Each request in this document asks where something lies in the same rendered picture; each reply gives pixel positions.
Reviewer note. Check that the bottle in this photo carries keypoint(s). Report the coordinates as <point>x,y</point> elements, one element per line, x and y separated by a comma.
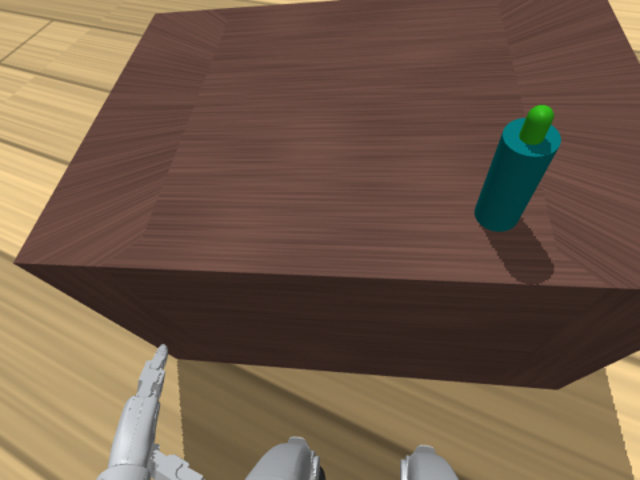
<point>525,150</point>

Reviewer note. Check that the left robot arm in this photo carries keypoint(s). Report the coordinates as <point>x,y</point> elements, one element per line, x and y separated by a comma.
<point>125,472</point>

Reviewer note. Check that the left robot hand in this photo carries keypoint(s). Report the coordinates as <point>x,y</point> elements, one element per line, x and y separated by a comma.
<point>134,439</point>

